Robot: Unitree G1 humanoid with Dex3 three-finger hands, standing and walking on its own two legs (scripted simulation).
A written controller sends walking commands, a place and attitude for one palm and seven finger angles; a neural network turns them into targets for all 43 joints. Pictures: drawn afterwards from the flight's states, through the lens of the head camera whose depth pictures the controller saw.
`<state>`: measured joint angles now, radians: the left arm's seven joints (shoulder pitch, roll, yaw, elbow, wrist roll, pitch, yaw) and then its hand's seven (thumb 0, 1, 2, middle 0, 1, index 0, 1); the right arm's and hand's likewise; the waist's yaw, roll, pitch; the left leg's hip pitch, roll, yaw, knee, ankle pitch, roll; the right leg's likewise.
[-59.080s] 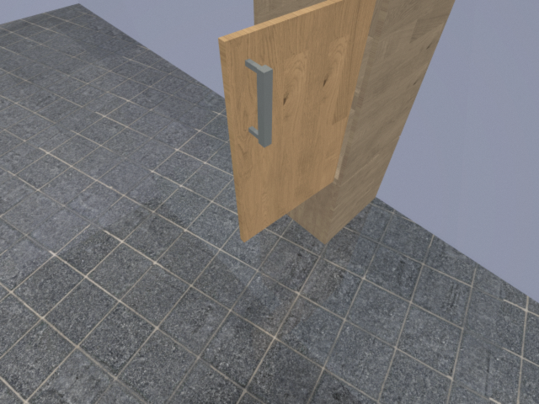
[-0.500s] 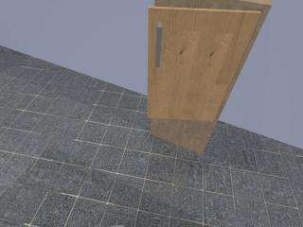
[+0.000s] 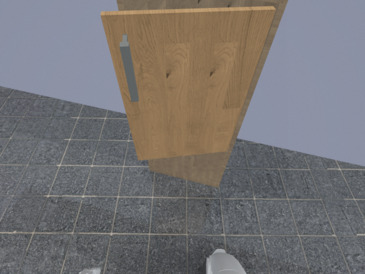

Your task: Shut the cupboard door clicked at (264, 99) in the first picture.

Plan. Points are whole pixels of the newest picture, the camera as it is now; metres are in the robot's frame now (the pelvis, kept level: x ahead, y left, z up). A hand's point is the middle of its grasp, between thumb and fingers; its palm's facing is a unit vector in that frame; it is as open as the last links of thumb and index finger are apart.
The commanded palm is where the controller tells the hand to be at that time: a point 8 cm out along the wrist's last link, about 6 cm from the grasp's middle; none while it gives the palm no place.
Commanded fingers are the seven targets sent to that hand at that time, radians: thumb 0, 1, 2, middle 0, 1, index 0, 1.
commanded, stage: take the last steps up to it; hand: left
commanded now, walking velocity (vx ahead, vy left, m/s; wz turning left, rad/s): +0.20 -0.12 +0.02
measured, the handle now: (130, 70) +0.56 +0.13 +0.13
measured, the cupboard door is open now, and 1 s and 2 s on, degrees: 23 23 23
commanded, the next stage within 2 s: come to a stop and stand still in 0.08 s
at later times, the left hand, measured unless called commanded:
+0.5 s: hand (139, 270) +0.16 +0.10 -0.15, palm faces +0.08 -0.97 -0.25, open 7.3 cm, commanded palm none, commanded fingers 0.00 0.90 0.90 -0.20 -0.30 -0.20 -0.30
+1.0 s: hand out of the picture +0.10 +0.21 -0.18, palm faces +0.08 -0.98 -0.18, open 7.4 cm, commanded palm none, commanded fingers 0.00 0.90 0.90 -0.20 -0.30 -0.20 -0.30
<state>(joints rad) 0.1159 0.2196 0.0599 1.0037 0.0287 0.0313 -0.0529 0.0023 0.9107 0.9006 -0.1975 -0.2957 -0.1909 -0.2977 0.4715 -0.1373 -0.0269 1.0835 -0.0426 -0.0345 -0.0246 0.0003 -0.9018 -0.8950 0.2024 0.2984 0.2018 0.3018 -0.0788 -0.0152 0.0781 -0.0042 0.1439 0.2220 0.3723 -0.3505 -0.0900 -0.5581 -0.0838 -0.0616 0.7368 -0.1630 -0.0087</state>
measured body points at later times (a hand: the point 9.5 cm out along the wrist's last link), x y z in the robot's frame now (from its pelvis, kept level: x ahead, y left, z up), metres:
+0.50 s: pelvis +0.12 -0.08 +0.01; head +0.15 -0.10 +0.46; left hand +0.15 +0.15 -0.13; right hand +0.23 -0.32 -0.15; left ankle +0.12 +0.04 -0.66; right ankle +0.13 -0.13 -0.74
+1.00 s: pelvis +0.09 +0.02 +0.00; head +0.10 +0.05 +0.45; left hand +0.09 +0.26 -0.17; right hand +0.14 -0.21 -0.14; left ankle +0.06 +0.13 -0.74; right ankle +0.13 -0.13 -0.73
